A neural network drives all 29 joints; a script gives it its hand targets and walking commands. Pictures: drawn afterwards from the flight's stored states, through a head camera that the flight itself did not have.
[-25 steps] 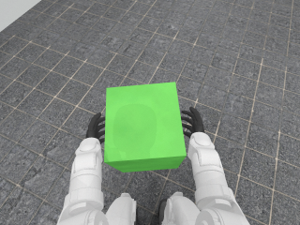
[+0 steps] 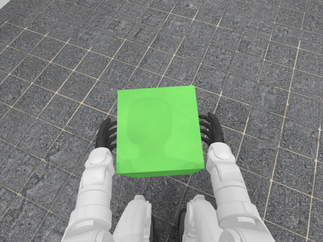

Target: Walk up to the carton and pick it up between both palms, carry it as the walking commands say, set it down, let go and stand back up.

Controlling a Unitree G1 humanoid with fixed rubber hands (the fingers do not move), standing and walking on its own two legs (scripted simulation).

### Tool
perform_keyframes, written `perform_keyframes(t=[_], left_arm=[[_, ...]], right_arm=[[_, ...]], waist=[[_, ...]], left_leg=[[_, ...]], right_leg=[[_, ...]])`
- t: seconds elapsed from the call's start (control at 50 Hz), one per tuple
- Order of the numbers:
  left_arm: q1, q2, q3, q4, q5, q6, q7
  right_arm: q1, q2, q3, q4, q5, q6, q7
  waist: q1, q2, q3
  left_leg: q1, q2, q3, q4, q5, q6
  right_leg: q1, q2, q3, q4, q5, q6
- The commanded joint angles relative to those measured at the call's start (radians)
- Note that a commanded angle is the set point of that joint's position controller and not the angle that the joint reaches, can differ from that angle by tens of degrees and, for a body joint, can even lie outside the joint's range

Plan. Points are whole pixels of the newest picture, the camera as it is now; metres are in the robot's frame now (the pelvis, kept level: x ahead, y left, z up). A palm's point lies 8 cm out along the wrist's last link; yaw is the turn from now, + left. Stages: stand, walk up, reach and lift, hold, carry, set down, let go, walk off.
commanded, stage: set down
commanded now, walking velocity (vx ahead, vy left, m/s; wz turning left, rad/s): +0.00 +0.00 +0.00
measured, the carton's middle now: (159, 138) +0.40 +0.05 -0.13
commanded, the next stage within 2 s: none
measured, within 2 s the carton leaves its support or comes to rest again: neither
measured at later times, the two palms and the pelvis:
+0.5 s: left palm (111, 151) +0.36 +0.19 -0.15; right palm (205, 145) +0.39 -0.09 -0.15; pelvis -0.02 +0.01 -0.08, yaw -1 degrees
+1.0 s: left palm (118, 151) +0.38 +0.20 -0.25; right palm (199, 146) +0.42 -0.09 -0.25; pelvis -0.05 +0.00 -0.17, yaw +1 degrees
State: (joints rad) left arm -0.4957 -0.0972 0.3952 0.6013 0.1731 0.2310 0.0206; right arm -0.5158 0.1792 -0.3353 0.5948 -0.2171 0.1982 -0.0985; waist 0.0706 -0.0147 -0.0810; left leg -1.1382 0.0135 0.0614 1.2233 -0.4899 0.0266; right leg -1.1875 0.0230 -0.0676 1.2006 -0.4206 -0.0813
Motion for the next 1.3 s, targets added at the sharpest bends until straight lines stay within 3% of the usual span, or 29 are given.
perform_keyframes(t=[0.0,0.08,0.12,0.26,0.4,0.54,0.66,0.72,0.76,1.0,1.14,1.28], left_arm=[[-0.572,-0.896,-0.541,-0.053,-0.105,-0.058,-0.187],[-0.607,-0.884,-0.555,-0.058,-0.124,-0.070,-0.175],[-0.639,-0.869,-0.555,-0.067,-0.132,-0.072,-0.172],[-0.738,-0.882,-0.604,-0.084,-0.164,-0.071,-0.137],[-0.778,-0.872,-0.608,-0.098,-0.190,-0.065,-0.111],[-0.838,-0.826,-0.554,-0.069,-0.186,-0.060,-0.108],[-0.937,-0.794,-0.488,-0.017,-0.171,-0.063,-0.121],[-1.002,-0.798,-0.472,0.006,-0.163,-0.060,-0.129],[-1.030,-0.792,-0.460,0.008,-0.161,-0.054,-0.132],[-1.155,-0.774,-0.535,-0.093,-0.230,-0.007,-0.142],[-1.260,-0.750,-0.559,-0.120,-0.267,0.008,-0.152],[-1.378,-0.714,-0.628,-0.192,-0.329,0.010,-0.125]], right_arm=[[-0.537,0.900,0.619,0.047,0.088,-0.020,0.190],[-0.550,0.859,0.608,0.062,0.085,-0.033,0.171],[-0.564,0.848,0.606,0.073,0.082,-0.034,0.157],[-0.639,0.815,0.595,0.077,0.108,-0.041,0.137],[-0.719,0.818,0.632,0.056,0.149,-0.030,0.121],[-0.789,0.811,0.606,0.093,0.147,-0.021,0.102],[-0.863,0.809,0.533,0.149,0.124,-0.020,0.083],[-0.905,0.806,0.489,0.163,0.113,-0.017,0.077],[-0.944,0.812,0.487,0.157,0.118,-0.011,0.075],[-1.075,0.841,0.607,0.047,0.208,0.050,0.072],[-1.171,0.802,0.626,0.017,0.225,0.071,0.071],[-1.270,0.715,0.650,-0.036,0.264,0.071,0.069]], waist=[[0.054,-0.041,-0.741],[0.043,-0.031,-0.773],[0.055,-0.021,-0.793],[0.030,0.015,-0.884],[0.056,-0.003,-0.988],[0.067,-0.046,-0.948],[0.049,-0.065,-0.897],[0.021,-0.058,-0.895],[0.033,-0.052,-0.929],[0.081,-0.052,-1.218],[0.067,-0.072,-1.314],[0.038,-0.033,-1.575]], left_leg=[[0.166,-0.134,-0.161,-0.113,0.340,0.002],[0.127,-0.141,-0.156,-0.068,0.357,-0.014],[0.068,-0.146,-0.142,-0.048,0.327,-0.021],[0.073,-0.157,-0.130,0.028,0.316,-0.044],[0.034,-0.167,-0.116,0.096,0.326,-0.048],[-0.087,-0.171,-0.106,0.152,0.254,-0.043],[-0.220,-0.170,-0.095,0.219,0.163,-0.034],[-0.259,-0.170,-0.088,0.257,0.128,-0.032],[-0.292,-0.172,-0.075,0.281,0.111,-0.030],[-0.357,-0.180,-0.032,0.399,0.181,-0.029],[-0.414,-0.179,-0.030,0.459,0.167,-0.022],[-0.315,-0.174,-0.041,0.525,0.219,-0.023]], right_leg=[[0.497,0.095,0.252,-0.094,0.314,0.038],[0.435,0.105,0.236,-0.040,0.323,0.040],[0.440,0.105,0.239,-0.015,0.307,0.044],[0.308,0.135,0.199,0.086,0.256,0.042],[0.249,0.151,0.179,0.170,0.247,0.052],[0.170,0.155,0.172,0.217,0.188,0.061],[0.104,0.153,0.178,0.264,0.131,0.060],[0.063,0.155,0.172,0.289,0.101,0.061],[0.080,0.155,0.177,0.306,0.095,0.061],[0.161,0.159,0.179,0.430,0.178,0.075],[0.178,0.146,0.180,0.485,0.179,0.068],[0.215,0.145,0.154,0.573,0.227,0.046]])
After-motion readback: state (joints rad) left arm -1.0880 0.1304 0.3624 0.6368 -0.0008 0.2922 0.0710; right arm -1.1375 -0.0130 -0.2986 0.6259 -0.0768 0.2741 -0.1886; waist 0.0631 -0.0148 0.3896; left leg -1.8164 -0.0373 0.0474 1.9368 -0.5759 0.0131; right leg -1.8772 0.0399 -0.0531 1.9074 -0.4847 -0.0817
